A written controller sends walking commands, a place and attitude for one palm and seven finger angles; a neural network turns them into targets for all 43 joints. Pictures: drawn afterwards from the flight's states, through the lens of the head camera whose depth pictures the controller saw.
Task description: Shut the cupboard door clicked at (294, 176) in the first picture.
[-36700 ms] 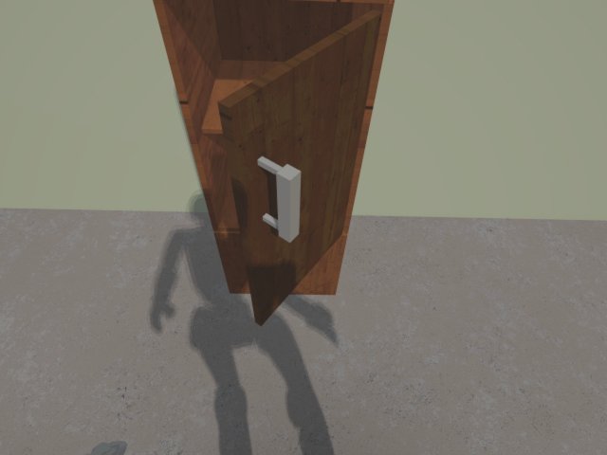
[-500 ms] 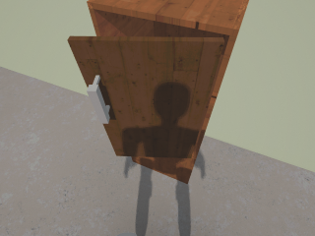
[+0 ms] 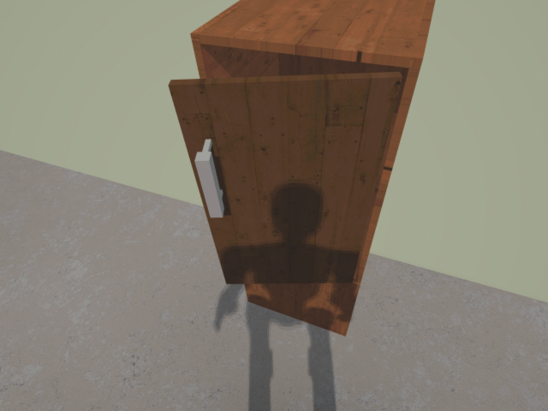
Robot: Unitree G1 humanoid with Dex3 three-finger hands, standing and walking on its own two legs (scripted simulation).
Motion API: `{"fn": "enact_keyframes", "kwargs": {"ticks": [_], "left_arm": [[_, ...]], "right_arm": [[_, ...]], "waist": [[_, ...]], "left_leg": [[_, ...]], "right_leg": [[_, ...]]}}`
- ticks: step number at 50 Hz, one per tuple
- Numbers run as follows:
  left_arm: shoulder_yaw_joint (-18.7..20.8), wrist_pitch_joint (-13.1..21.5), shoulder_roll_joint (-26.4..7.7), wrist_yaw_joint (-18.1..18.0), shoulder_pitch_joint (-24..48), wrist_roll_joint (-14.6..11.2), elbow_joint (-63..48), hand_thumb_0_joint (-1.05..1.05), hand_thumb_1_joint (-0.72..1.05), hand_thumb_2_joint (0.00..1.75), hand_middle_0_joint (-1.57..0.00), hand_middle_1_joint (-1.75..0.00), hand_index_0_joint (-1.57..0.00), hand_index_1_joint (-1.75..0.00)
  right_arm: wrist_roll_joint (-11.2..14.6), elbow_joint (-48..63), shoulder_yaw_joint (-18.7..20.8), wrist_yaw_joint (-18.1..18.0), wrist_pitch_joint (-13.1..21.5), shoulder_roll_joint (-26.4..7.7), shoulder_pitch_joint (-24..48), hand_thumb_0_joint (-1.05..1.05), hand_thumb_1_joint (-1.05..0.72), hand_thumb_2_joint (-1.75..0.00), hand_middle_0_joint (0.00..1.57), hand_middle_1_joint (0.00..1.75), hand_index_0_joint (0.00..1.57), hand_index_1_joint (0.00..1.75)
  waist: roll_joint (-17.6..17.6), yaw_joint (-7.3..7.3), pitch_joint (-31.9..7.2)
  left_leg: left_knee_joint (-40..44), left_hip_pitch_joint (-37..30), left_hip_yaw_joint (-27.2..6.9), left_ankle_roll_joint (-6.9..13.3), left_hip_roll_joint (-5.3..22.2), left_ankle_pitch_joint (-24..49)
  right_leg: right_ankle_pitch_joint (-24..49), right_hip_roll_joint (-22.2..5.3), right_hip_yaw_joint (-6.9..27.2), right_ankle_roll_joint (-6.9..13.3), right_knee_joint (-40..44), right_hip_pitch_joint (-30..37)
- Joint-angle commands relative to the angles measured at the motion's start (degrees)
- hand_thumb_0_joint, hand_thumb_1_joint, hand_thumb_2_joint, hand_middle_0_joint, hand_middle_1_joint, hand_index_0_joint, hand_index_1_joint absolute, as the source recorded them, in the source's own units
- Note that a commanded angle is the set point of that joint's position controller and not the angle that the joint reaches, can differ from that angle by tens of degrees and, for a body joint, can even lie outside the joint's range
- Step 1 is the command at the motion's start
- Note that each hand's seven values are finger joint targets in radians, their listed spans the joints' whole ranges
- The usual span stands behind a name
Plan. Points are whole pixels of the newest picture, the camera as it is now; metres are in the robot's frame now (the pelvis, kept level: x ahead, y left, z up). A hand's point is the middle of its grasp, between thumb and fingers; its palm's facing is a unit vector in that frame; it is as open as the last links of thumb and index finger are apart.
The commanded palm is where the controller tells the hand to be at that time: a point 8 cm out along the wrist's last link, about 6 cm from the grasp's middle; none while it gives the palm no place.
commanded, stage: come to a stop and stand still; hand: left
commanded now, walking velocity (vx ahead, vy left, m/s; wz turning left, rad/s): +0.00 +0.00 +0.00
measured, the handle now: (212, 179) +0.48 +0.16 +0.08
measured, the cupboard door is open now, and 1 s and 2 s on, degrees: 21 21 21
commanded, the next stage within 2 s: look again from close up in 0.32 s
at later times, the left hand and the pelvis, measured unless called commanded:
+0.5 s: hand out of the picture +0.03 +0.19 -0.15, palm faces -0.01 -0.97 -0.23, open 7.3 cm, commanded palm none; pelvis +0.00 +0.01 +0.02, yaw +1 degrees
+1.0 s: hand out of the picture +0.04 +0.16 -0.15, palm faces +0.02 -0.98 -0.21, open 7.3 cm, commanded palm none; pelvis +0.04 -0.02 +0.02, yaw +1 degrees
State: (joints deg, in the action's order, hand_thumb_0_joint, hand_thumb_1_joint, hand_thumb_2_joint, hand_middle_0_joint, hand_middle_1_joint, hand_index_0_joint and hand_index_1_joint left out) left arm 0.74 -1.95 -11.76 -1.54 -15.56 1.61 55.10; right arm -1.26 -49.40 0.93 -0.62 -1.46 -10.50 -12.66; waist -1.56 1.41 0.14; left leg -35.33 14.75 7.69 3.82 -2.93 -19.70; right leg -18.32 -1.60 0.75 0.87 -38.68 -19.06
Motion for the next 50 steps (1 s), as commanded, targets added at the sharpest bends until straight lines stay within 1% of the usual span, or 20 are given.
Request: {"fn": "enact_keyframes", "kwargs": {"ticks": [1,2,3,4,5,8,10,13,16,19,20,24,26,28,30,35,39,40,44,50], "left_arm": [[0.81,2.23,-8.24,-0.11,0.91,-0.12,-4.13,0.00,0.90,0.90,-0.20,-0.30,-0.20,-0.30],[0.89,2.35,-8.32,-0.10,2.10,-0.21,-4.37,0.00,0.90,0.90,-0.20,-0.30,-0.20,-0.30],[0.88,2.36,-7.73,-0.20,2.88,-0.31,-4.38,0.00,0.90,0.90,-0.20,-0.30,-0.20,-0.30],[0.86,2.28,-6.97,-0.27,2.91,-0.30,-4.55,0.00,0.90,0.90,-0.20,-0.30,-0.20,-0.30],[0.83,2.30,-6.57,-0.29,2.64,-0.28,-4.69,0.00,0.90,0.90,-0.20,-0.30,-0.20,-0.30],[0.62,2.06,-5.18,-0.26,0.41,-0.50,-3.54,0.00,0.90,0.90,-0.20,-0.30,-0.20,-0.30],[0.54,2.07,-4.88,-0.25,-0.94,-0.33,-2.30,0.00,0.90,0.90,-0.20,-0.30,-0.20,-0.30],[0.20,1.99,-4.24,-0.16,-1.69,-0.46,-0.59,0.00,0.90,0.90,-0.20,-0.30,-0.20,-0.30],[-0.09,2.24,-3.84,-0.12,-1.57,-0.57,0.71,0.00,0.90,0.90,-0.20,-0.30,-0.20,-0.30],[-0.31,2.27,-3.34,-0.12,-1.20,-0.71,1.90,0.00,0.90,0.90,-0.20,-0.30,-0.20,-0.30],[-0.33,2.34,-3.46,-0.16,-1.29,-0.65,2.25,0.00,0.90,0.90,-0.20,-0.30,-0.20,-0.30],[-0.65,2.75,-3.19,-0.16,-1.31,-0.93,3.79,0.00,0.90,0.90,-0.20,-0.30,-0.20,-0.30],[-0.75,2.89,-3.07,-0.28,-1.08,-0.93,4.23,0.00,0.90,0.90,-0.20,-0.30,-0.20,-0.30],[-0.81,3.06,-2.84,-0.30,-1.28,-0.98,4.86,0.00,0.90,0.90,-0.20,-0.30,-0.20,-0.30],[-0.86,3.12,-2.85,-0.37,-1.38,-0.95,5.33,0.00,0.90,0.90,-0.20,-0.30,-0.20,-0.30],[-0.92,3.40,-2.71,-0.47,-1.74,-0.91,6.29,0.00,0.90,0.90,-0.20,-0.30,-0.20,-0.30],[-0.97,3.55,-2.43,-0.51,-2.04,-0.99,6.83,0.00,0.90,0.90,-0.20,-0.30,-0.20,-0.30],[-0.95,3.55,-2.49,-0.54,-2.09,-0.94,6.93,0.00,0.90,0.90,-0.20,-0.30,-0.20,-0.30],[-0.95,3.71,-2.63,-0.56,-2.52,-1.04,7.26,0.00,0.90,0.90,-0.20,-0.30,-0.20,-0.30],[-0.85,3.74,-2.70,-0.61,-3.00,-1.08,7.49,0.00,0.90,0.90,-0.20,-0.30,-0.20,-0.30]], "right_arm": [[0.48,2.69,1.32,-0.18,1.39,-5.62,-3.61,0.00,-0.90,-0.90,0.20,0.30,0.20,0.30],[0.41,1.86,1.32,-0.14,1.35,-5.57,-5.13,0.00,-0.90,-0.90,0.20,0.30,0.20,0.30],[0.32,0.97,1.39,-0.15,1.42,-6.20,-5.96,0.00,-0.90,-0.90,0.20,0.30,0.20,0.30],[0.18,0.66,1.71,-0.19,1.62,-6.24,-6.61,0.00,-0.90,-0.90,0.20,0.30,0.20,0.30],[0.13,0.50,1.69,-0.25,2.01,-6.24,-6.73,0.00,-0.90,-0.90,0.20,0.30,0.20,0.30],[0.05,-0.76,1.13,-0.35,3.05,-7.32,-4.93,0.00,-0.90,-0.90,0.20,0.30,0.20,0.30],[0.11,-1.57,0.82,-0.48,3.37,-7.04,-4.09,0.00,-0.90,-0.90,0.20,0.30,0.20,0.30],[0.20,-3.41,0.38,-0.65,3.43,-6.52,-4.80,0.00,-0.90,-0.90,0.20,0.30,0.20,0.30],[0.31,-5.20,0.02,-0.71,3.48,-6.11,-5.87,0.00,-0.90,-0.90,0.20,0.30,0.20,0.30],[0.30,-6.97,-0.19,-0.81,3.46,-5.93,-6.93,0.00,-0.90,-0.90,0.20,0.30,0.20,0.30],[0.31,-7.41,-0.19,-0.80,3.50,-5.72,-6.83,0.00,-0.90,-0.90,0.20,0.30,0.20,0.30],[0.46,-9.18,-0.56,-0.96,3.73,-5.18,-7.64,0.00,-0.90,-0.90,0.20,0.30,0.20,0.30],[0.59,-9.80,-0.68,-1.03,3.75,-4.79,-7.83,0.00,-0.90,-0.90,0.20,0.30,0.20,0.30],[0.60,-10.50,-0.77,-1.10,3.77,-4.63,-7.89,0.00,-0.90,-0.90,0.20,0.30,0.20,0.30],[0.67,-11.02,-0.77,-1.15,3.82,-4.44,-7.71,0.00,-0.90,-0.90,0.20,0.30,0.20,0.30],[0.75,-12.11,-0.84,-1.31,3.87,-4.06,-7.33,0.00,-0.90,-0.90,0.20,0.30,0.20,0.30],[0.67,-12.80,-0.89,-1.43,3.89,-4.00,-6.78,0.00,-0.90,-0.90,0.20,0.30,0.20,0.30],[0.66,-12.89,-0.91,-1.45,3.83,-3.82,-6.65,0.00,-0.90,-0.90,0.20,0.30,0.20,0.30],[0.65,-13.35,-0.95,-1.57,3.92,-3.85,-6.34,0.00,-0.90,-0.90,0.20,0.30,0.20,0.30],[0.61,-13.95,-1.00,-1.77,3.82,-3.36,-5.92,0.00,-0.90,-0.90,0.20,0.30,0.20,0.30]], "waist": [[4.64,-3.31,3.33],[8.72,-4.07,1.56],[12.05,-4.04,1.88],[12.65,-3.92,1.95],[11.24,-3.71,1.57],[1.52,-1.72,1.92],[-1.83,-0.61,2.30],[-1.56,-0.39,2.34],[0.95,-0.60,2.19],[0.54,-0.96,2.79],[-0.11,-0.84,2.88],[0.59,-1.16,1.37],[1.51,-1.31,1.87],[2.46,-1.53,1.46],[1.66,-1.53,1.80],[3.25,-1.63,1.45],[2.99,-1.63,1.31],[2.98,-1.63,2.18],[2.21,-1.53,0.84],[1.30,-1.30,1.41]], "left_leg": [[9.11,-1.54,-8.97,-1.33,4.43,-2.19],[9.10,-3.99,-8.95,-1.24,4.96,-2.27],[9.46,-4.04,-9.36,-0.96,5.73,-1.46],[11.00,-3.68,-9.96,-0.70,6.31,-1.35],[13.32,-3.45,-10.85,-0.37,7.23,-0.76],[20.64,1.44,-14.82,0.06,10.46,-3.41],[22.13,2.69,-14.70,0.18,10.79,-2.02],[22.59,1.93,-13.83,-0.11,10.55,-1.18],[21.97,1.14,-13.08,-0.28,10.09,0.44],[22.51,0.63,-12.84,-0.65,10.10,0.32],[22.23,0.23,-12.64,-0.60,9.99,1.35],[20.41,-2.15,-11.09,-0.85,9.53,7.23],[19.71,-2.76,-10.52,-0.90,9.58,9.61],[19.14,-4.02,-10.14,-1.05,9.45,11.03],[18.72,-4.83,-9.73,-1.10,9.51,12.98],[17.79,-6.13,-9.22,-1.20,9.50,15.07],[17.57,-6.90,-9.07,-1.37,9.42,16.70],[17.49,-6.74,-8.91,-1.37,9.43,17.15],[17.24,-7.52,-8.82,-1.59,9.37,18.14],[16.91,-7.68,-8.61,-1.78,9.37,18.57]], "right_leg": [[-6.82,-8.49,13.37,5.91,17.05,-6.96],[-10.74,-6.55,12.25,5.10,17.15,-8.33],[-11.01,-5.35,10.54,4.19,16.93,-8.19],[-10.34,-4.77,9.48,3.75,16.62,-7.50],[-7.56,-3.93,8.05,3.43,15.48,-5.97],[0.54,-1.72,4.61,2.06,11.23,0.53],[3.48,-1.76,3.14,1.92,10.59,3.10],[4.37,-2.14,3.14,1.80,11.62,3.93],[5.01,-3.00,3.57,1.78,13.41,4.99],[4.95,-3.22,3.48,1.81,14.13,5.13],[5.63,-3.29,3.47,1.79,14.35,5.31],[8.62,-3.85,4.10,1.73,15.32,6.47],[9.75,-4.13,4.23,1.71,15.81,6.52],[10.75,-4.18,4.46,1.68,16.10,6.47],[12.21,-4.18,4.33,1.66,16.07,6.40],[15.09,-4.44,4.52,1.70,16.48,7.13],[17.14,-4.62,4.49,1.77,16.49,7.69],[17.89,-4.58,4.37,1.86,16.50,7.59],[19.64,-4.85,4.39,2.03,16.52,8.94],[21.24,-4.83,4.32,2.23,16.99,9.73]]}}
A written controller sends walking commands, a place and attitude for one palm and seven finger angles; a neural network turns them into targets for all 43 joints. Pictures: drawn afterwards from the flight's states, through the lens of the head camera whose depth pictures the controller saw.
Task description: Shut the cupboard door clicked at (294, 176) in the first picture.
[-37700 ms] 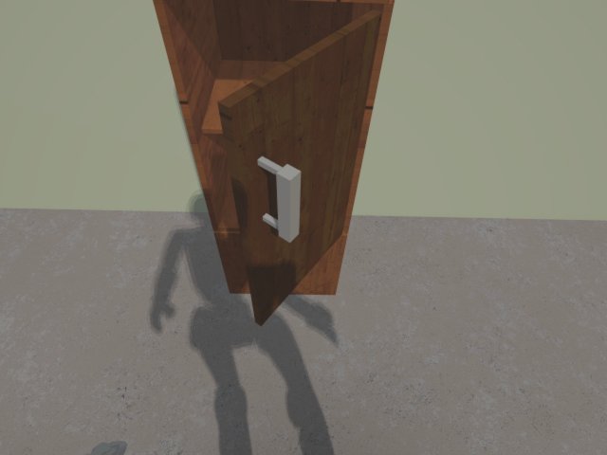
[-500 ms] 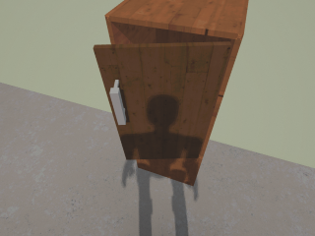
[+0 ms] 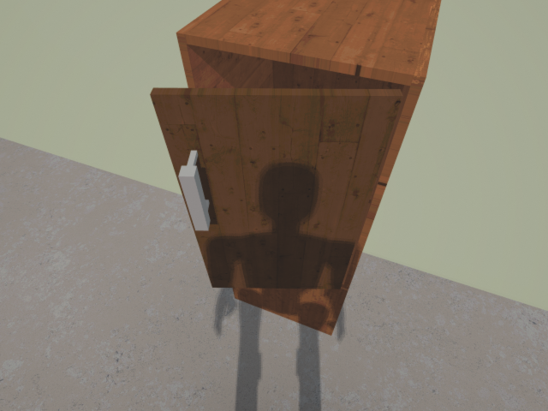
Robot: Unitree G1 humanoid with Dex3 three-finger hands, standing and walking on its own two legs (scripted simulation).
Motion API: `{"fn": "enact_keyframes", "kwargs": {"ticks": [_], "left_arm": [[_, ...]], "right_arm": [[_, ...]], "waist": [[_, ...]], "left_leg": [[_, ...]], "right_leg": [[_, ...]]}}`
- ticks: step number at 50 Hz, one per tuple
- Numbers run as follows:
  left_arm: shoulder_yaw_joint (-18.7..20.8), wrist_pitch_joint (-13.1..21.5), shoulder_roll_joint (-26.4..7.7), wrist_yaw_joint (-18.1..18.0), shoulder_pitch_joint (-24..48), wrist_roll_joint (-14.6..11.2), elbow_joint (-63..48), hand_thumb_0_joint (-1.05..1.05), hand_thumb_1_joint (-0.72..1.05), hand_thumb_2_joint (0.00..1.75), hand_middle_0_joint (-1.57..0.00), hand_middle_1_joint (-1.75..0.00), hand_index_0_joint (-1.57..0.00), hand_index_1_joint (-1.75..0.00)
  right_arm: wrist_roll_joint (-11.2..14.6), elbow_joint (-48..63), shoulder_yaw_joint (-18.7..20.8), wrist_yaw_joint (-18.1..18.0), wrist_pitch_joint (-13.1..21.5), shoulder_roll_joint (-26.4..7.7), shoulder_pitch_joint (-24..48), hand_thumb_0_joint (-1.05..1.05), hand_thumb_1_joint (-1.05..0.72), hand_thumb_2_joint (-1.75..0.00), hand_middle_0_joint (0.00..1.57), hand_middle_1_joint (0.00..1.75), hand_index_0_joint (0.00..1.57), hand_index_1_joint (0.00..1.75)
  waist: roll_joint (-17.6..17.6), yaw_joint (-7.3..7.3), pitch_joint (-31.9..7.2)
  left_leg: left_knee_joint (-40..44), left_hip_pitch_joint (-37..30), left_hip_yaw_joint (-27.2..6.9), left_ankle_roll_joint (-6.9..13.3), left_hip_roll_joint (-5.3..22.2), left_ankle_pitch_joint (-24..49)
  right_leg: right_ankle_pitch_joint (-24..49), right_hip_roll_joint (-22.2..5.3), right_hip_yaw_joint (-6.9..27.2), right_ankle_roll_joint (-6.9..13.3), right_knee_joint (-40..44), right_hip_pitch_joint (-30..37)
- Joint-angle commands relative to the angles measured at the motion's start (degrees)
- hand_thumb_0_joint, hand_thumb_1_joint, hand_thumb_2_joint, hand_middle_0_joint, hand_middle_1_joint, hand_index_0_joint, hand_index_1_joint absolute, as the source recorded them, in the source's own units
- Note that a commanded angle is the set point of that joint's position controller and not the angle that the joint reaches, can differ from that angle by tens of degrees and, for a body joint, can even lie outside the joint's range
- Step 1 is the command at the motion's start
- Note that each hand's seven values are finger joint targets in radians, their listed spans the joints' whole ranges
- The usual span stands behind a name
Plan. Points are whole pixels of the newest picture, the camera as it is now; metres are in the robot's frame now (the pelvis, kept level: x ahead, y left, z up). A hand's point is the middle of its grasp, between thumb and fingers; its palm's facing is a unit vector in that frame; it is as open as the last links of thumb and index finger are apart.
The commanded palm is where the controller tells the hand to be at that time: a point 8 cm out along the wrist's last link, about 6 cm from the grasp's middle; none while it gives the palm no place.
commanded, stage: raise the hand and make a fist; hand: left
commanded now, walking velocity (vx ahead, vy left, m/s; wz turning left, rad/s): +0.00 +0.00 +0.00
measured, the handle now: (198, 191) +0.45 +0.16 +0.05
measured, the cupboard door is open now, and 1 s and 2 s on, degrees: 21 21 21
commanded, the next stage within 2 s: bring the fist close to the handle in 1.96 s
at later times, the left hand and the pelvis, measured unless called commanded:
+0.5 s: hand out of the picture +0.10 +0.18 -0.07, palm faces +0.11 -0.99 +0.00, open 6.0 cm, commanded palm +0.10 +0.23 -0.04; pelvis -0.04 -0.02 -0.08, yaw +3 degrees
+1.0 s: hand (119, 383) +0.15 +0.21 +0.01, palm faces +0.12 -0.99 -0.06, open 3.7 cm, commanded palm +0.12 +0.25 +0.01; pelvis -0.05 +0.02 -0.07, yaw +2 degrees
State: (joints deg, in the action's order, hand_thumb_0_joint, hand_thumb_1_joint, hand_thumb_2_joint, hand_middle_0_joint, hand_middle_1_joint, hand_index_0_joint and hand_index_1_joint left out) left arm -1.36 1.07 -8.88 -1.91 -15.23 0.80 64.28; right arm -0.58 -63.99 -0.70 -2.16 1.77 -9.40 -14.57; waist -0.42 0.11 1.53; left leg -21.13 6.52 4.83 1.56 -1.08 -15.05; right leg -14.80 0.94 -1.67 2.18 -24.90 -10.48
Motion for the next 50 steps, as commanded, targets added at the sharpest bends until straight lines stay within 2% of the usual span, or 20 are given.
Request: {"fn": "enact_keyframes", "kwargs": {"ticks": [1,2,3,4,5,6,7,9,13,15,17,19,21,25,29,31,37,43,46,50], "left_arm": [[1.29,0.76,-5.52,-0.26,-3.32,-0.27,-1.60,0.00,0.90,0.90,-0.20,-0.30,-0.20,-0.30],[1.69,1.51,-6.63,-2.49,-8.39,0.37,0.77,0.00,0.90,0.90,-0.20,-0.30,-0.20,-0.30],[23.31,17.76,-38.78,-2.27,41.37,-8.02,-91.22,0.00,0.90,0.90,-0.20,-0.30,-0.20,-0.30],[2.57,12.75,-11.65,-2.72,4.40,-8.05,-72.97,0.00,0.90,0.90,-0.22,-0.32,-0.22,-0.32],[6.97,10.15,-12.03,-5.18,4.05,-10.92,-72.07,0.00,0.90,0.90,-0.24,-0.34,-0.24,-0.34],[-1.96,3.95,4.25,-4.05,-10.44,-10.90,-56.52,0.00,0.90,0.90,-0.25,-0.36,-0.25,-0.36],[2.52,6.14,-3.08,-4.48,0.99,-11.42,-66.13,0.00,0.90,0.90,-0.27,-0.38,-0.27,-0.38],[6.30,11.60,-3.82,-2.10,-3.13,-10.47,-58.28,0.00,0.90,0.90,-0.31,-0.42,-0.31,-0.42],[11.32,26.16,-0.12,10.49,-27.57,-15.50,-47.27,0.00,0.90,0.90,-0.38,-0.50,-0.38,-0.50],[14.52,32.91,-3.09,18.48,-30.47,-16.96,-47.92,0.00,0.90,0.90,-0.42,-0.54,-0.42,-0.54],[16.15,36.26,-7.37,23.43,-25.71,-16.96,-54.32,0.00,0.90,0.90,-0.46,-0.58,-0.46,-0.58],[17.53,35.52,-10.19,23.33,-19.17,-17.58,-63.74,0.00,0.90,0.90,-0.49,-0.62,-0.49,-0.62],[17.06,35.50,-10.54,20.30,-10.41,-18.01,-72.83,0.00,0.90,0.90,-0.53,-0.66,-0.53,-0.66],[12.33,40.74,-9.33,15.38,4.24,-17.85,-90.66,0.00,0.90,0.90,-0.60,-0.74,-0.60,-0.74],[4.58,38.16,-6.23,17.74,0.57,-16.73,-87.21,0.00,0.90,0.90,-0.68,-0.82,-0.68,-0.82],[3.82,31.46,-6.78,19.31,-3.61,-16.08,-81.63,0.00,0.90,0.90,-0.71,-0.86,-0.71,-0.86],[14.72,10.40,-11.81,15.21,-14.93,-16.45,-82.18,0.00,0.90,0.90,-0.82,-0.98,-0.82,-0.98],[14.84,20.53,-8.91,5.40,-9.17,-16.47,-88.89,0.00,0.90,0.90,-0.93,-1.10,-0.93,-1.10],[7.86,25.89,-6.91,8.16,-7.04,-14.46,-87.88,0.00,0.90,0.90,-0.99,-1.16,-0.99,-1.16],[4.96,23.10,-7.52,13.97,-9.26,-14.78,-84.38,0.00,0.90,0.90,-1.06,-1.24,-1.06,-1.24]], "right_arm": [[-0.06,0.61,0.63,-0.25,0.56,-4.60,-4.23,0.00,-0.90,-0.90,0.20,0.30,0.20,0.30],[0.74,4.10,1.29,0.59,0.44,-6.87,1.03,0.00,-0.90,-0.90,0.20,0.30,0.20,0.30],[0.92,21.71,3.66,-6.17,11.60,-19.38,-5.85,0.00,-0.90,-0.90,0.20,0.30,0.20,0.30],[3.10,21.10,0.22,-6.23,15.10,-10.20,1.22,0.00,-0.90,-0.90,0.20,0.30,0.20,0.30],[2.08,19.13,0.57,-5.66,16.34,-11.14,2.63,0.00,-0.90,-0.90,0.20,0.30,0.20,0.30],[2.96,18.20,0.98,-3.80,16.74,-8.32,2.79,0.00,-0.90,-0.90,0.20,0.30,0.20,0.30],[3.19,21.48,2.75,-2.83,17.51,-12.14,1.92,0.00,-0.90,-0.90,0.20,0.30,0.20,0.30],[1.55,24.48,3.90,-2.08,18.09,-12.07,2.60,0.00,-0.90,-0.90,0.20,0.30,0.20,0.30],[0.74,30.77,5.54,0.65,17.80,-10.23,4.98,0.00,-0.90,-0.90,0.20,0.30,0.20,0.30],[1.06,33.47,6.48,2.44,17.28,-10.59,5.31,0.00,-0.90,-0.90,0.20,0.30,0.20,0.30],[1.30,36.90,6.33,3.08,16.67,-10.84,7.54,0.00,-0.90,-0.90,0.20,0.30,0.20,0.30],[1.32,40.81,6.02,2.49,16.02,-10.85,9.80,0.00,-0.90,-0.90,0.20,0.30,0.20,0.30],[0.84,42.49,5.72,1.89,15.75,-10.64,8.48,0.00,-0.90,-0.90,0.20,0.30,0.20,0.30],[0.12,41.98,4.98,0.45,16.27,-10.89,5.55,0.00,-0.90,-0.90,0.20,0.30,0.20,0.30],[1.05,41.59,4.28,-0.94,16.44,-12.44,3.80,0.00,-0.90,-0.90,0.20,0.30,0.20,0.30],[1.98,42.31,3.84,-1.60,15.70,-12.65,3.46,0.00,-0.90,-0.90,0.20,0.30,0.20,0.30],[3.57,47.88,3.15,-2.10,10.68,-9.94,6.47,0.00,-0.90,-0.90,0.20,0.30,0.20,0.30],[1.46,45.90,1.95,-1.63,12.11,-9.26,3.49,0.00,-0.90,-0.90,0.20,0.30,0.20,0.30],[1.09,44.62,1.99,-0.98,13.92,-10.95,2.16,0.00,-0.90,-0.90,0.20,0.30,0.20,0.30],[2.32,44.86,2.51,-1.45,15.36,-12.67,1.16,0.00,-0.90,-0.90,0.20,0.30,0.20,0.30]], "waist": [[0.96,-0.13,-0.56],[3.57,2.00,1.94],[0.73,-7.92,-22.80],[-17.05,-2.55,-26.18],[-15.48,0.20,-24.85],[-8.98,-1.65,-13.80],[-6.28,-2.99,-6.38],[7.75,-3.40,1.31],[23.88,3.76,-3.90],[16.74,5.38,-11.43],[7.11,5.42,-14.43],[-3.72,5.25,-16.55],[-6.66,2.95,-18.29],[-5.22,-2.57,-22.35],[-3.15,-4.72,-19.48],[-1.81,-4.11,-17.58],[3.20,4.04,-20.73],[0.98,1.70,-15.97],[-2.10,-1.11,-14.53],[-2.64,-1.87,-14.31]], "left_leg": [[2.50,0.54,-5.70,0.37,7.55,13.79],[-8.67,6.28,-3.44,-1.15,8.85,11.83],[-8.08,-13.36,-4.13,1.18,5.15,25.24],[-9.23,-10.84,-1.92,1.53,1.28,30.88],[-7.51,-9.95,-2.76,-0.32,3.02,33.82],[-6.26,-2.36,-3.99,-0.40,3.55,29.42],[-7.95,3.55,-6.17,-0.68,2.63,19.75],[-12.07,13.98,-6.38,-0.48,1.08,10.79],[-21.42,30.80,-5.37,-2.36,-1.39,2.53],[-26.27,33.20,-4.58,-3.29,-2.25,4.18],[-29.83,36.11,-3.32,-2.70,-3.10,1.82],[-32.19,36.96,-2.31,-1.64,-3.31,0.28],[-33.89,36.61,-3.50,-0.93,-2.46,-0.61],[-38.80,34.60,-6.71,0.42,-0.35,-2.35],[-38.75,36.17,-8.03,0.82,0.69,-6.45],[-36.89,37.57,-8.27,0.84,0.54,-8.45],[-28.61,35.31,-7.13,-0.04,-0.39,-5.05],[-27.09,32.69,-8.25,-0.70,0.76,-2.48],[-28.02,31.82,-8.82,-0.65,1.09,-4.52],[-26.36,31.03,-9.57,-0.29,0.77,-8.74]], "right_leg": [[18.25,-7.41,6.74,0.93,3.12,1.52],[31.96,-10.47,7.60,-1.83,2.80,0.94],[30.37,-4.09,5.99,-2.25,-6.61,2.48],[22.68,-0.06,2.70,-0.94,-10.21,1.03],[14.48,-0.54,0.37,-0.42,-4.94,-0.68],[12.82,-1.87,-1.22,-1.19,-3.86,-4.11],[14.11,-2.58,0.04,-1.01,-3.48,-6.14],[9.72,-2.83,-1.37,-1.96,-5.42,-14.45],[11.17,-4.35,2.94,-3.59,-14.55,-13.99],[21.59,-5.69,5.57,-3.01,-20.74,-10.45],[17.08,-6.51,8.74,-2.51,-22.38,-12.86],[6.94,-5.98,9.88,-1.50,-23.07,-16.52],[-0.71,-4.18,9.21,-1.03,-24.04,-21.38],[-5.61,-1.54,6.39,-0.55,-27.61,-30.32],[-9.89,-0.35,3.45,-0.42,-27.84,-33.91],[-12.26,-0.57,3.16,-0.73,-25.89,-32.47],[-10.72,-1.64,1.92,-1.42,-21.87,-18.78],[-5.53,0.04,-1.93,-0.62,-24.56,-23.50],[-7.71,-0.07,-2.09,-0.37,-25.46,-28.31],[-10.38,-0.39,-1.07,-0.44,-22.64,-26.70]]}}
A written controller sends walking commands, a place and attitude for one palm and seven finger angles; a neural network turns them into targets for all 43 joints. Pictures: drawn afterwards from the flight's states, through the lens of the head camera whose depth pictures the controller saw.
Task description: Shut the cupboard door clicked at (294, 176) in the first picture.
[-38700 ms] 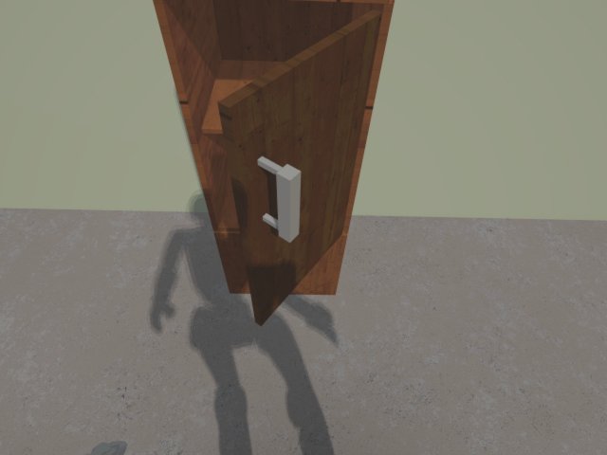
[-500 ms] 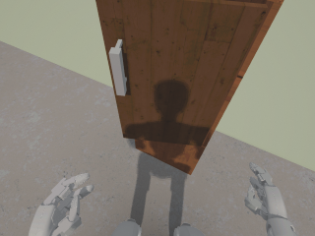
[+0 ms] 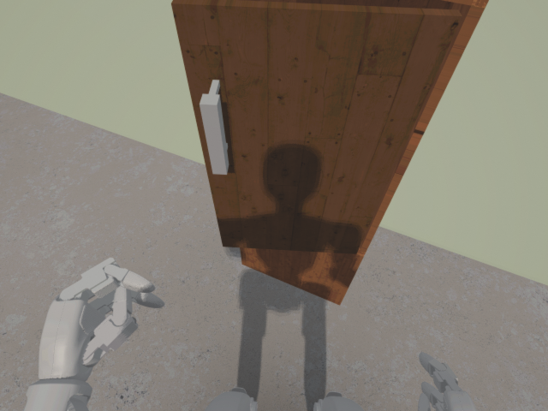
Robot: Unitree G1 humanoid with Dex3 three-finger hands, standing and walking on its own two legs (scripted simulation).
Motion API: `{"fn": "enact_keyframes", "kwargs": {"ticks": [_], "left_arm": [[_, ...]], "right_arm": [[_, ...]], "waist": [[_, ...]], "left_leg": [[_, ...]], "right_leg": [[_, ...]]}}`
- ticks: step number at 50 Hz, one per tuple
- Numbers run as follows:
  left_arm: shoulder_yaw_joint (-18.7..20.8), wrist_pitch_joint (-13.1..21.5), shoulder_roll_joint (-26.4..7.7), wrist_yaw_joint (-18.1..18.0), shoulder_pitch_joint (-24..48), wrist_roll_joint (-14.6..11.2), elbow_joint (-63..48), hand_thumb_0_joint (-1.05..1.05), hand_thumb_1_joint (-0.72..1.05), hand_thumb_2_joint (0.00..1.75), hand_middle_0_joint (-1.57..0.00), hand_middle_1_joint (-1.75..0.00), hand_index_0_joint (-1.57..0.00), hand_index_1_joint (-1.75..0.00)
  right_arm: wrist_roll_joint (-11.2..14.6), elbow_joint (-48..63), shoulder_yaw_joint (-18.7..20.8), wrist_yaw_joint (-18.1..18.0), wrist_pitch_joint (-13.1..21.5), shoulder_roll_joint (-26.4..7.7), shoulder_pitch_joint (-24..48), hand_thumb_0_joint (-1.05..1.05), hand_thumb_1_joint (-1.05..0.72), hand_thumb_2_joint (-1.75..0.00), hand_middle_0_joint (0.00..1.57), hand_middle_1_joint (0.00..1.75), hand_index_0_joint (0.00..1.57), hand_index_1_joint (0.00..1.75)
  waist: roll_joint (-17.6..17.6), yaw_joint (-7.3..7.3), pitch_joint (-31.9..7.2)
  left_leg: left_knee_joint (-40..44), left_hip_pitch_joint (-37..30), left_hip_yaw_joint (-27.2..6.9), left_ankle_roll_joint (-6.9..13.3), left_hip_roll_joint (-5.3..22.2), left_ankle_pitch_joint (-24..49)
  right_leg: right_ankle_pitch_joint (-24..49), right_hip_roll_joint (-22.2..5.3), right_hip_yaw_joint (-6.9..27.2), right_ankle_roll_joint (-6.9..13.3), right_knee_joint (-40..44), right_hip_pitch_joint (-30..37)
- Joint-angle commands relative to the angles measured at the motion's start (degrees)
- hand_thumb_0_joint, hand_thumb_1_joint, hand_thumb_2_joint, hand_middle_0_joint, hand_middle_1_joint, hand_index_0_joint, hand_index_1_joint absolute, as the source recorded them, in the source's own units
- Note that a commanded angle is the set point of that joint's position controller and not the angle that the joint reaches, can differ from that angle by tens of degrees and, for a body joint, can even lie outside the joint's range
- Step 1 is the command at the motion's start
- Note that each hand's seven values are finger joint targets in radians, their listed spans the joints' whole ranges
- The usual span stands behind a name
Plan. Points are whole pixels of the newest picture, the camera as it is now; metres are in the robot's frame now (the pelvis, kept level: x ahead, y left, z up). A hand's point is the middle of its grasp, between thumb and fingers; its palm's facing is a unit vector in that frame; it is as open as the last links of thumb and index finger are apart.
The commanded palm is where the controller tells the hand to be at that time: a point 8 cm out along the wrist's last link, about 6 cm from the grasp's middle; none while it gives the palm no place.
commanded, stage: raise the hand and make a fist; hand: left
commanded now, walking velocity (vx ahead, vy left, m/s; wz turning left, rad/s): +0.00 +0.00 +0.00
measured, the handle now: (218, 128) +0.50 +0.12 +0.13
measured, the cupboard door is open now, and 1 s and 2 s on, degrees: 21 21 21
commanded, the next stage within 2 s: bring the fist close to the handle in 0.96 s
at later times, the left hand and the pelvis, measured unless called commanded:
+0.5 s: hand (136, 283) +0.25 +0.18 +0.11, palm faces -0.02 -1.00 -0.06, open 3.1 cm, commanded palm +0.22 +0.24 +0.12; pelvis +0.03 +0.00 +0.03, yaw +0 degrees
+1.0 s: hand (140, 273) +0.25 +0.17 +0.13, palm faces +0.04 -1.00 -0.06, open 3.1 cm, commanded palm +0.22 +0.22 +0.13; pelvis +0.02 -0.02 +0.03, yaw +0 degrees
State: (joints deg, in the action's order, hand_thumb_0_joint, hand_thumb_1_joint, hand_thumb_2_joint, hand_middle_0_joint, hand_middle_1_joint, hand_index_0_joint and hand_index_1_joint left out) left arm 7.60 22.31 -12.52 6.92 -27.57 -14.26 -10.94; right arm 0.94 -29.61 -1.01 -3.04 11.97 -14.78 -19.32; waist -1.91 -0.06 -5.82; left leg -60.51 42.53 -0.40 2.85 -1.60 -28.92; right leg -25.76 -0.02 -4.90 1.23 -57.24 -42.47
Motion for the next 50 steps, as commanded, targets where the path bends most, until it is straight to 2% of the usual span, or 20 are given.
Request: {"fn": "enact_keyframes", "kwargs": {"ticks": [1,5,6,10,13,15,18,20,22,23,25,27,31,35,37,40,44,48,49,50], "left_arm": [[-2.18,0.50,-5.71,5.45,2.97,0.14,-10.12,0.00,0.90,0.90,-1.08,-1.26,-1.08,-1.26],[7.09,-3.36,-11.41,2.34,3.45,-0.61,-14.49,0.00,0.90,0.90,-1.15,-1.34,-1.15,-1.34],[7.24,-3.39,-10.04,1.25,3.05,-1.22,-16.23,0.00,0.90,0.90,-1.17,-1.36,-1.17,-1.36],[5.43,-2.94,-6.61,-1.02,4.52,-1.97,-15.84,0.00,0.90,0.90,-1.24,-1.44,-1.24,-1.44],[0.53,-4.16,-3.98,1.40,5.37,-1.20,-12.15,0.00,0.90,0.90,-1.30,-1.50,-1.30,-1.50],[-0.92,-6.37,-4.30,3.79,6.09,-0.44,-9.34,0.00,0.90,0.90,-1.30,-1.50,-1.30,-1.50],[2.00,-8.98,-8.04,5.90,9.28,-0.56,-11.14,0.00,0.90,0.90,-1.30,-1.50,-1.30,-1.50],[6.52,-9.56,-11.57,5.41,10.60,-1.20,-12.51,0.00,0.90,0.90,-1.30,-1.50,-1.30,-1.50],[8.63,-8.66,-11.61,4.49,11.87,-2.38,-15.45,0.00,0.90,0.90,-1.30,-1.50,-1.30,-1.50],[9.55,-8.02,-11.42,3.82,12.50,-3.10,-16.20,0.00,0.90,0.90,-1.30,-1.50,-1.30,-1.50],[9.74,-6.86,-11.25,3.02,13.61,-3.41,-15.85,0.00,0.90,0.90,-1.30,-1.50,-1.30,-1.50],[7.35,-6.79,-8.76,3.32,14.31,-3.41,-13.29,0.00,0.90,0.90,-1.30,-1.50,-1.30,-1.50],[2.80,-10.85,-5.00,6.86,10.35,-3.41,-4.00,0.00,0.90,0.90,-1.30,-1.50,-1.30,-1.50],[6.40,-13.12,-9.67,7.94,11.25,-3.13,-6.29,0.00,0.90,0.90,-1.30,-1.50,-1.30,-1.50],[8.81,-11.55,-11.44,6.47,13.79,-2.91,-10.71,0.00,0.90,0.90,-1.30,-1.50,-1.30,-1.50],[11.01,-6.99,-12.70,3.33,15.78,-2.98,-14.04,0.00,0.90,0.90,-1.30,-1.50,-1.30,-1.50],[7.02,-4.13,-8.08,2.83,14.39,-2.81,-10.30,0.00,0.90,0.90,-1.30,-1.50,-1.30,-1.50],[3.08,-7.91,-6.49,6.33,11.54,-2.62,-4.09,0.00,0.90,0.90,-1.30,-1.50,-1.30,-1.50],[3.38,-8.86,-7.18,6.99,11.63,-2.65,-4.66,0.00,0.90,0.90,-1.30,-1.50,-1.30,-1.50],[4.38,-9.83,-8.43,7.32,11.37,-2.72,-4.01,0.00,0.90,0.90,-1.30,-1.50,-1.30,-1.50]], "right_arm": [[1.13,10.77,2.97,-0.81,5.14,-7.39,5.55,0.00,-0.90,-0.90,0.20,0.30,0.20,0.30],[0.93,11.56,2.95,-1.56,3.73,-6.32,6.52,0.00,-0.90,-0.90,0.20,0.30,0.20,0.30],[0.84,11.98,2.78,-1.59,3.45,-5.70,6.52,0.00,-0.90,-0.90,0.20,0.30,0.20,0.30],[0.55,11.36,2.14,-0.89,2.63,-5.38,5.65,0.00,-0.90,-0.90,0.20,0.30,0.20,0.30],[0.69,10.77,1.98,-0.38,2.54,-6.36,4.89,0.00,-0.90,-0.90,0.20,0.30,0.20,0.30],[0.94,10.64,1.90,-0.48,2.45,-7.05,4.66,0.00,-0.90,-0.90,0.20,0.30,0.20,0.30],[1.34,11.05,1.86,-1.08,2.60,-7.11,4.79,0.00,-0.90,-0.90,0.20,0.30,0.20,0.30],[1.17,10.72,1.66,-1.39,2.44,-6.89,5.32,0.00,-0.90,-0.90,0.20,0.30,0.20,0.30],[1.15,10.90,1.21,-1.43,2.59,-5.83,6.07,0.00,-0.90,-0.90,0.20,0.30,0.20,0.30],[1.08,10.56,1.00,-1.40,2.69,-5.43,6.05,0.00,-0.90,-0.90,0.20,0.30,0.20,0.30],[1.01,9.71,0.84,-1.33,2.80,-5.51,6.43,0.00,-0.90,-0.90,0.20,0.30,0.20,0.30],[1.14,8.89,0.71,-1.08,3.03,-5.54,6.42,0.00,-0.90,-0.90,0.20,0.30,0.20,0.30],[1.72,8.25,1.23,-1.10,3.08,-6.70,6.38,0.00,-0.90,-0.90,0.20,0.30,0.20,0.30],[1.63,9.13,1.60,-1.56,3.05,-7.10,7.14,0.00,-0.90,-0.90,0.20,0.30,0.20,0.30],[1.24,9.67,1.40,-1.58,3.10,-6.31,7.48,0.00,-0.90,-0.90,0.20,0.30,0.20,0.30],[0.70,8.84,1.03,-1.35,3.44,-5.63,7.57,0.00,-0.90,-0.90,0.20,0.30,0.20,0.30],[0.79,7.54,1.18,-0.74,3.91,-5.76,7.44,0.00,-0.90,-0.90,0.20,0.30,0.20,0.30],[1.58,7.89,1.48,-1.01,3.67,-6.80,7.36,0.00,-0.90,-0.90,0.20,0.30,0.20,0.30],[1.69,8.17,1.62,-1.17,3.66,-6.92,7.47,0.00,-0.90,-0.90,0.20,0.30,0.20,0.30],[1.69,8.28,1.62,-1.35,3.61,-7.08,7.45,0.00,-0.90,-0.90,0.20,0.30,0.20,0.30]], "waist": [[-0.40,-1.10,-7.96],[-1.25,2.40,-11.38],[-2.12,2.62,-12.20],[-3.07,1.49,-8.98],[-1.40,-0.66,-5.91],[-0.25,-1.11,-4.63],[-0.06,-0.38,-7.60],[-0.32,0.75,-9.52],[-2.51,1.82,-11.63],[-2.03,1.97,-11.87],[-2.02,1.86,-10.73],[-2.99,0.93,-7.84],[2.50,0.13,-3.85],[2.83,1.49,-6.66],[1.21,2.13,-9.13],[-0.34,2.31,-8.35],[-1.60,0.84,-6.06],[1.88,0.20,-2.27],[1.25,0.42,-3.16],[2.84,0.54,-3.02]], "left_leg": [[13.87,-5.50,-4.60,-1.67,1.32,5.39],[16.18,-8.67,-4.36,-2.28,1.30,12.36],[16.25,-10.14,-3.87,-2.52,1.32,15.68],[16.12,-12.52,-3.85,-3.46,1.80,22.30],[16.40,-12.75,-4.11,-3.68,2.11,21.08],[16.73,-12.45,-4.11,-3.01,2.07,20.45],[17.66,-14.02,-3.96,-2.77,1.82,20.11],[18.08,-15.21,-3.77,-2.71,1.58,21.83],[18.75,-17.21,-3.47,-3.17,1.49,24.93],[18.89,-17.88,-3.45,-3.41,1.47,26.20],[19.04,-18.06,-3.32,-3.46,1.57,26.99],[19.60,-18.27,-3.27,-3.65,1.59,26.20],[20.18,-15.65,-2.80,-2.59,1.31,21.42],[20.53,-15.70,-1.99,-2.02,0.75,20.74],[21.01,-17.01,-1.99,-2.05,0.73,22.33],[21.19,-17.21,-2.01,-2.32,0.77,21.60],[20.39,-16.73,-1.58,-2.29,0.63,18.95],[20.27,-13.72,-1.22,-1.79,0.37,14.13],[20.28,-14.04,-1.12,-1.71,0.30,14.05],[19.97,-13.55,-1.20,-1.49,0.28,14.13]], "right_leg": [[0.84,0.45,2.07,0.47,10.18,6.64],[7.06,0.83,0.93,0.77,9.85,12.54],[10.27,0.76,0.63,0.79,9.52,13.74],[15.35,1.46,-0.27,0.69,9.59,12.98],[14.94,1.43,-0.31,0.33,10.92,11.57],[15.15,1.35,0.17,0.37,12.13,12.33],[16.08,0.99,0.69,0.35,13.44,15.14],[17.83,1.01,0.94,0.48,13.79,17.81],[20.31,0.87,0.84,0.67,13.75,20.02],[21.48,1.01,0.62,0.64,13.78,20.46],[21.80,1.17,0.61,0.70,14.08,20.53],[21.17,1.11,0.40,0.56,14.82,19.03],[19.38,0.62,1.09,0.07,17.45,19.07],[19.40,-0.19,2.69,-0.02,18.68,22.68],[20.68,-0.14,2.64,0.05,18.02,23.63],[19.04,0.33,2.54,0.32,17.53,23.15],[16.94,0.34,2.67,0.24,17.73,20.30],[11.22,-0.47,4.61,-0.32,20.82,19.38],[10.75,-0.70,5.18,-0.35,21.22,19.94],[10.34,-0.84,5.85,-0.49,21.69,20.49]]}}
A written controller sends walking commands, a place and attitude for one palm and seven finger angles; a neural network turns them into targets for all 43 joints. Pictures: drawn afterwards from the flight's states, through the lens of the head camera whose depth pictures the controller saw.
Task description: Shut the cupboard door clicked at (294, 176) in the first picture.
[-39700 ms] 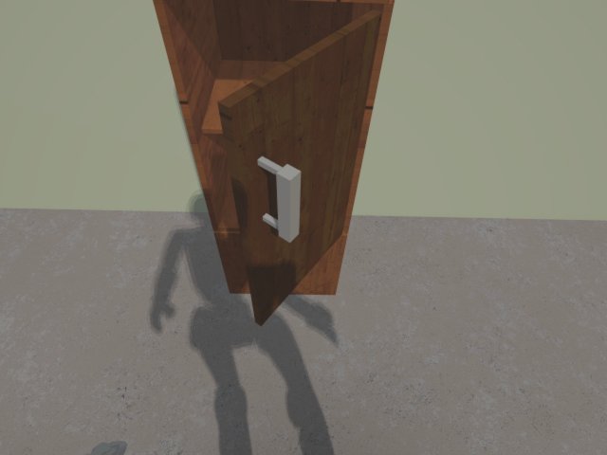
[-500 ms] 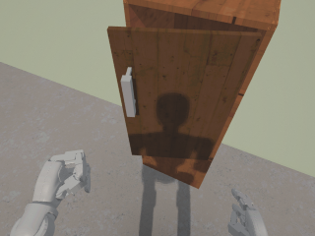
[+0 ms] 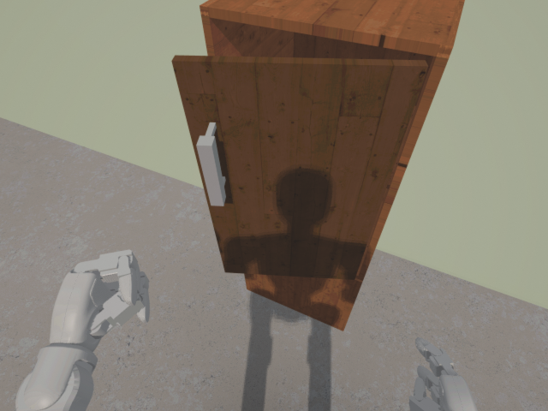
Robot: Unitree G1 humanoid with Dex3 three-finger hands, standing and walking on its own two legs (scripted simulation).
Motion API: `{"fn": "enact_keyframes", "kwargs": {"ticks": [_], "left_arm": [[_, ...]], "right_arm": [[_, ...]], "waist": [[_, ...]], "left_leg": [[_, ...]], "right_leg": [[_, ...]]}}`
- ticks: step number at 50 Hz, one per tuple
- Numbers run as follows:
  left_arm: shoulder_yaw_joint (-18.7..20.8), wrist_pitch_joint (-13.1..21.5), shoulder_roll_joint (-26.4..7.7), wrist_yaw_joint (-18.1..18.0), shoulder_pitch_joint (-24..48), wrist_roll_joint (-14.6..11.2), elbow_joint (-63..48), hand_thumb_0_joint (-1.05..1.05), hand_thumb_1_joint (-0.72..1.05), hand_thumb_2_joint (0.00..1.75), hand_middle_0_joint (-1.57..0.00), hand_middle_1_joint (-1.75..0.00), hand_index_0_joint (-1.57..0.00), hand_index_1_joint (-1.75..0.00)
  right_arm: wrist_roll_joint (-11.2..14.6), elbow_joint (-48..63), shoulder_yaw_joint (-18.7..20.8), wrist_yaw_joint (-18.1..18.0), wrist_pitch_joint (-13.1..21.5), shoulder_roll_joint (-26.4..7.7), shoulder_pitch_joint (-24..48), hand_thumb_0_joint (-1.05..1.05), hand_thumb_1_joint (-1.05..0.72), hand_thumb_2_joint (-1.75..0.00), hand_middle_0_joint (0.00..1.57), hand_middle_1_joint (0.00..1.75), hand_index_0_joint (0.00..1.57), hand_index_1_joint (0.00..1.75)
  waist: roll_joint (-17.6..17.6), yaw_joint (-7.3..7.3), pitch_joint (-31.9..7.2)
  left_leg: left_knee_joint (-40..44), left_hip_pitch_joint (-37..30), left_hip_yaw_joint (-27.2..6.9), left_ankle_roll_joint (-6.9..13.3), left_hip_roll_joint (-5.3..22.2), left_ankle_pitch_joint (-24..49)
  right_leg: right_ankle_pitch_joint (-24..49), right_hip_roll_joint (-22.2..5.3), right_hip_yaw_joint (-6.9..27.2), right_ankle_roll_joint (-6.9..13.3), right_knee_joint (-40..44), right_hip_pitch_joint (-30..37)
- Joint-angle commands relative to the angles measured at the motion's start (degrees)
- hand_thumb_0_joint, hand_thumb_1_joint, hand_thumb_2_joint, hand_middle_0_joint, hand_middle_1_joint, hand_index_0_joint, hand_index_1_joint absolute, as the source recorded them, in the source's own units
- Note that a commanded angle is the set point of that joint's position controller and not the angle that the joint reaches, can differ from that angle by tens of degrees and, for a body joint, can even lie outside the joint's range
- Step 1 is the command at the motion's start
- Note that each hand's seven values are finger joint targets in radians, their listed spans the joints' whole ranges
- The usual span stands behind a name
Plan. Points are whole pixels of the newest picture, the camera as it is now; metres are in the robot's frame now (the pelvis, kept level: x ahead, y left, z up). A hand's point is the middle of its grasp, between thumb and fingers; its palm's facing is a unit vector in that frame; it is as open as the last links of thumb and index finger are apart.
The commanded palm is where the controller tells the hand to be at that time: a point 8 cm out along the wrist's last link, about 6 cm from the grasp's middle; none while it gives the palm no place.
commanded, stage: bring the fist close to the handle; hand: left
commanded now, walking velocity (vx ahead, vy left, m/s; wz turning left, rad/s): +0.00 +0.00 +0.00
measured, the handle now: (215, 165) +0.48 +0.14 +0.09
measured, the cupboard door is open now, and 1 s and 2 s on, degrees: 21 21 19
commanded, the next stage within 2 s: push the door shut along its arc in 1.46 s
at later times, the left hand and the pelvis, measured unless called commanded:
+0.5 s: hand (179, 266) +0.28 +0.15 +0.09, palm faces -0.03 -1.00 -0.01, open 3.1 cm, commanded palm +0.26 +0.21 +0.09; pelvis +0.00 +0.00 +0.00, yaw -1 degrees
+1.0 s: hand (213, 225) +0.35 +0.12 +0.10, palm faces -0.02 -1.00 -0.03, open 3.1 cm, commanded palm +0.33 +0.17 +0.09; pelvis +0.00 +0.00 +0.00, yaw -1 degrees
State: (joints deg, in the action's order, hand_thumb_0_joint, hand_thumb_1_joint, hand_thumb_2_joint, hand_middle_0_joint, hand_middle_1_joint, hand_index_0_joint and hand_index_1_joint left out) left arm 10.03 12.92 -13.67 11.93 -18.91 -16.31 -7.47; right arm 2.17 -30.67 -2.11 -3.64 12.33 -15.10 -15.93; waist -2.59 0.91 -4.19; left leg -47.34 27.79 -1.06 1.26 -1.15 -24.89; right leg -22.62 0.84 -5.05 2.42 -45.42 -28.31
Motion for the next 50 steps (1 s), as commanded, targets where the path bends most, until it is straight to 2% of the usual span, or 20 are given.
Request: {"fn": "enact_keyframes", "kwargs": {"ticks": [1,3,5,9,11,13,15,17,20,23,25,29,31,36,38,40,41,45,48,50], "left_arm": [[2.78,-0.59,-8.05,2.47,4.04,-0.87,-9.78,0.00,0.90,0.90,-1.30,-1.50,-1.30,-1.50],[5.19,-0.12,-9.68,1.70,6.05,-1.15,-12.42,0.00,0.90,0.90,-1.30,-1.50,-1.30,-1.50],[6.25,1.97,-10.71,-0.22,13.36,-1.09,-14.09,0.00,0.90,0.90,-1.30,-1.50,-1.30,-1.50],[3.99,4.87,-7.47,-1.94,18.13,-0.75,-8.84,0.00,0.90,0.90,-1.30,-1.50,-1.30,-1.50],[0.44,4.39,-5.22,-1.05,19.28,0.04,-6.02,0.00,0.90,0.90,-1.30,-1.50,-1.30,-1.50],[-1.03,2.11,-4.67,0.13,16.97,0.53,-3.44,0.00,0.90,0.90,-1.30,-1.50,-1.30,-1.50],[-0.14,-0.50,-6.25,0.89,15.58,1.07,-0.63,0.00,0.90,0.90,-1.30,-1.50,-1.30,-1.50],[0.36,-1.97,-6.46,0.58,17.96,1.10,-2.22,0.00,0.90,0.90,-1.30,-1.50,-1.30,-1.50],[2.79,-1.56,-7.35,-2.19,21.06,0.83,-4.75,0.00,0.90,0.90,-1.30,-1.50,-1.30,-1.50],[0.99,0.73,-4.49,-5.19,24.57,1.48,-6.04,0.00,0.90,0.90,-1.30,-1.50,-1.30,-1.50],[1.01,1.84,-5.07,-6.61,24.53,2.75,-5.20,0.00,0.90,0.90,-1.30,-1.50,-1.30,-1.50],[-5.04,0.92,-1.00,-6.42,26.91,5.12,-1.21,0.00,0.90,0.90,-1.30,-1.50,-1.30,-1.50],[-6.85,-0.50,0.27,-6.06,27.46,5.59,0.43,0.00,0.90,0.90,-1.30,-1.50,-1.30,-1.50],[-4.19,-1.17,-1.53,-8.46,34.18,5.45,-1.00,0.00,0.90,0.90,-1.30,-1.50,-1.30,-1.50],[-4.94,-0.37,-0.34,-9.78,37.09,5.74,-0.39,0.00,0.90,0.90,-1.30,-1.50,-1.30,-1.50],[-2.61,0.24,-2.50,-11.24,38.45,6.10,2.67,0.00,0.90,0.90,-1.30,-1.50,-1.30,-1.50],[-4.05,0.39,-0.88,-11.43,39.53,6.34,4.05,0.00,0.90,0.90,-1.30,-1.50,-1.30,-1.50],[-4.45,0.12,-0.79,-11.56,43.65,7.44,11.03,0.00,0.90,0.90,-1.30,-1.50,-1.30,-1.50],[-6.50,-0.58,0.95,-10.67,48.50,7.37,13.73,0.00,0.90,0.90,-1.30,-1.50,-1.30,-1.50],[-5.30,-0.45,-0.08,-10.85,50.29,7.14,15.71,0.00,0.90,0.90,-1.30,-1.50,-1.30,-1.50]], "right_arm": [[0.42,9.77,2.71,-0.86,3.22,-6.63,4.47,0.00,-0.90,-0.90,0.20,0.30,0.20,0.30],[0.11,10.10,2.48,-1.13,3.19,-6.19,4.92,0.00,-0.90,-0.90,0.20,0.30,0.20,0.30],[-0.14,8.98,2.21,-1.41,3.21,-5.88,5.18,0.00,-0.90,-0.90,0.20,0.30,0.20,0.30],[-0.10,6.85,1.99,-1.16,3.99,-5.52,5.21,0.00,-0.90,-0.90,0.20,0.30,0.20,0.30],[0.13,6.37,2.12,-0.91,4.07,-5.82,5.05,0.00,-0.90,-0.90,0.20,0.30,0.20,0.30],[0.30,6.60,2.30,-0.84,4.03,-6.13,4.40,0.00,-0.90,-0.90,0.20,0.30,0.20,0.30],[0.33,6.87,2.54,-0.84,3.43,-6.66,3.86,0.00,-0.90,-0.90,0.20,0.30,0.20,0.30],[0.35,7.66,2.49,-0.80,2.79,-6.35,4.35,0.00,-0.90,-0.90,0.20,0.30,0.20,0.30],[-0.06,8.08,2.34,-0.68,2.38,-5.91,5.04,0.00,-0.90,-0.90,0.20,0.30,0.20,0.30],[-0.44,7.52,2.22,-0.13,2.36,-5.20,4.98,0.00,-0.90,-0.90,0.20,0.30,0.20,0.30],[-0.70,6.83,2.46,0.24,2.08,-5.43,4.60,0.00,-0.90,-0.90,0.20,0.30,0.20,0.30],[-0.49,6.27,2.69,0.92,1.12,-5.66,3.94,0.00,-0.90,-0.90,0.20,0.30,0.20,0.30],[-0.26,6.63,2.81,0.96,0.54,-5.81,3.85,0.00,-0.90,-0.90,0.20,0.30,0.20,0.30],[-0.66,6.63,2.80,0.63,-0.43,-5.52,4.47,0.00,-0.90,-0.90,0.20,0.30,0.20,0.30],[-0.77,6.25,2.62,0.75,-0.72,-5.06,4.63,0.00,-0.90,-0.90,0.20,0.30,0.20,0.30],[-0.89,5.23,2.53,0.82,-1.24,-5.28,4.24,0.00,-0.90,-0.90,0.20,0.30,0.20,0.30],[-0.91,5.24,2.45,1.00,-1.51,-5.03,4.64,0.00,-0.90,-0.90,0.20,0.30,0.20,0.30],[-0.85,4.30,2.78,1.23,-2.72,-5.48,4.02,0.00,-0.90,-0.90,0.20,0.30,0.20,0.30],[-0.53,4.16,2.83,1.27,-3.38,-5.49,3.77,0.00,-0.90,-0.90,0.20,0.30,0.20,0.30],[-0.52,3.86,3.03,1.15,-3.72,-5.72,3.25,0.00,-0.90,-0.90,0.20,0.30,0.20,0.30]], "waist": [[3.87,-0.11,-6.71],[3.60,0.39,-8.21],[3.38,-0.50,-7.46],[2.11,-1.60,-5.88],[1.46,-2.16,-5.98],[-0.35,-1.45,-7.56],[2.93,-0.88,-9.00],[2.40,-0.28,-10.48],[4.16,0.37,-11.36],[3.21,-0.28,-11.37],[3.10,-0.30,-11.35],[0.85,-1.89,-9.95],[1.92,-1.88,-9.87],[3.59,-1.13,-13.96],[3.23,-1.42,-14.21],[4.83,-1.26,-12.78],[4.37,-1.59,-12.35],[4.57,-2.03,-11.81],[1.69,-2.63,-12.54],[3.71,-2.60,-13.49]], "left_leg": [[6.67,0.88,-0.50,0.19,-0.26,10.86],[6.69,0.50,-0.43,0.13,-0.26,11.75],[6.64,0.05,-0.72,0.12,-0.07,11.51],[6.48,-0.12,-0.97,-0.08,-0.03,9.23],[6.67,-0.50,-0.97,0.04,-0.04,9.17],[6.91,-1.16,-0.80,0.06,-0.18,10.63],[6.97,-0.71,-0.82,0.24,-0.11,12.96],[7.57,-1.14,-0.52,0.10,-0.20,14.14],[8.20,-2.14,-0.62,-0.02,0.10,16.25],[8.50,-3.67,-0.41,-0.26,0.16,17.42],[8.19,-3.73,-0.36,-0.23,0.41,18.43],[8.34,-4.40,-0.47,-0.47,0.54,17.66],[8.47,-4.20,-0.49,-0.34,0.57,17.06],[8.86,-5.59,-0.62,-0.32,0.50,17.95],[8.74,-6.09,-0.44,-0.45,0.52,18.89],[8.82,-4.79,-0.37,-0.49,0.68,18.64],[8.89,-4.65,-0.25,-0.48,0.55,17.72],[8.84,-3.99,0.09,-0.45,0.50,16.16],[8.82,-4.58,0.16,-0.66,0.36,15.82],[8.67,-4.58,-0.15,-0.53,0.48,16.06]], "right_leg": [[7.88,-2.13,6.66,-1.84,9.96,7.82],[8.79,-2.26,6.83,-1.96,9.75,8.89],[8.06,-1.79,6.40,-1.95,9.38,7.63],[5.59,-1.36,5.84,-1.72,8.90,4.78],[5.92,-1.48,5.62,-1.72,8.84,4.30],[8.95,-1.63,5.40,-1.53,8.52,5.51],[12.17,-1.69,5.29,-1.67,8.24,7.45],[13.96,-1.99,5.21,-1.74,8.09,8.89],[16.43,-1.65,4.34,-1.67,7.46,10.11],[18.11,-1.26,3.48,-1.56,6.46,9.09],[18.67,-1.11,3.41,-1.38,6.01,8.69],[17.64,-1.10,2.82,-1.13,5.82,6.02],[16.97,-1.18,2.95,-1.16,6.29,6.19],[18.03,-1.18,3.12,-1.13,6.38,8.59],[19.06,-1.11,3.01,-1.11,5.96,8.38],[18.87,-1.02,3.12,-1.11,6.13,8.53],[18.17,-1.11,3.22,-1.13,6.23,8.04],[16.93,-1.03,3.56,-1.09,6.80,7.12],[17.04,-1.11,3.75,-0.89,7.02,6.60],[17.09,-0.95,3.68,-0.90,7.15,6.94]]}}
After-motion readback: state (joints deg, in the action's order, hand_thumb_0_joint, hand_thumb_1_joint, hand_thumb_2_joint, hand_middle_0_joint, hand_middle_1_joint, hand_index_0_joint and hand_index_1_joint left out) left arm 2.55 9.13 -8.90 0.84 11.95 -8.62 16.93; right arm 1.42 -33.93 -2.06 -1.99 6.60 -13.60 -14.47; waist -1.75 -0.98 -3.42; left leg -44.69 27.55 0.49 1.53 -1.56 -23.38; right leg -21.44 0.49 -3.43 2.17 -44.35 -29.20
